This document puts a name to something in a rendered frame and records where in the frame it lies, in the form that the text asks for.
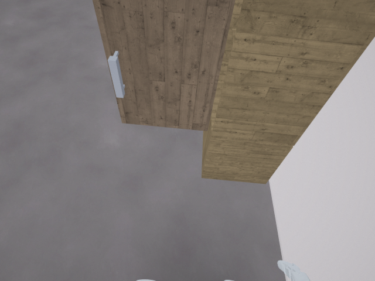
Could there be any handle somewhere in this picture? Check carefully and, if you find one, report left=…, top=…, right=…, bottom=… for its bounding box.
left=108, top=51, right=125, bottom=98

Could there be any cupboard door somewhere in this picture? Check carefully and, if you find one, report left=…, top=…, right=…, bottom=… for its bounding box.
left=93, top=0, right=235, bottom=131

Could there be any right robot hand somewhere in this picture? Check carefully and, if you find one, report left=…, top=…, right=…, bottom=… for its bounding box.
left=277, top=261, right=310, bottom=281

